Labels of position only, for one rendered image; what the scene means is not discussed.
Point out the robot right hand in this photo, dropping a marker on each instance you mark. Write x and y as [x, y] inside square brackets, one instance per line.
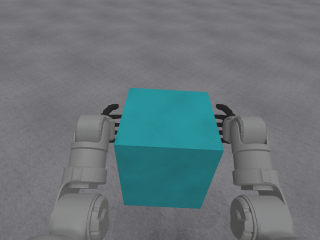
[229, 113]

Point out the carton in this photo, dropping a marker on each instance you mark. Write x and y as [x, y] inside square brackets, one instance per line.
[167, 148]

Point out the right robot upper arm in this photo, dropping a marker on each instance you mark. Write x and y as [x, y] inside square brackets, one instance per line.
[261, 217]

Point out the robot left hand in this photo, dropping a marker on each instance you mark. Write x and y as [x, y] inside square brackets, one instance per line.
[106, 112]

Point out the robot left forearm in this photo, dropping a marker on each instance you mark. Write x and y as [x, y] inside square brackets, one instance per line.
[87, 161]

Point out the robot right forearm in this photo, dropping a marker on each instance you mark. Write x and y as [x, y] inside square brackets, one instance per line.
[253, 169]

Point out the left robot upper arm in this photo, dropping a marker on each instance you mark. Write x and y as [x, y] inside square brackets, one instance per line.
[78, 216]

